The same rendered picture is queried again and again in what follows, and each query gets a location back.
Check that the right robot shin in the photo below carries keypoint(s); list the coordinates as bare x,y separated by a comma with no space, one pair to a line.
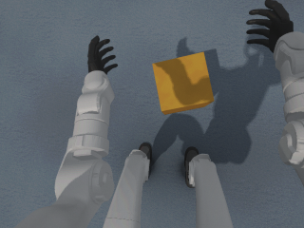
203,156

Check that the left robot foot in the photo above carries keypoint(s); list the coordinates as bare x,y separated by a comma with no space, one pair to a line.
147,150

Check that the left robot upper arm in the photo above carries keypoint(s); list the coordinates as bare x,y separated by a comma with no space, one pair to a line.
81,187

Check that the carton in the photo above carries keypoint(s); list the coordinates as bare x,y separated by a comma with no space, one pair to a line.
183,83

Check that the right robot upper arm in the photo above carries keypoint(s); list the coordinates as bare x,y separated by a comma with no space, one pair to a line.
291,146

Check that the robot right forearm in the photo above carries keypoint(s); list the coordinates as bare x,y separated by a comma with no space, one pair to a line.
289,60

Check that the right robot hand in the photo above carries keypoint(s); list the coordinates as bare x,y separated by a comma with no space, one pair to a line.
278,25

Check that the left robot hand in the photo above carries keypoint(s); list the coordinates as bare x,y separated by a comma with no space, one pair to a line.
95,56

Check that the robot left forearm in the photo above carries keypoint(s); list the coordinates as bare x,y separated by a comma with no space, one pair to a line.
89,140

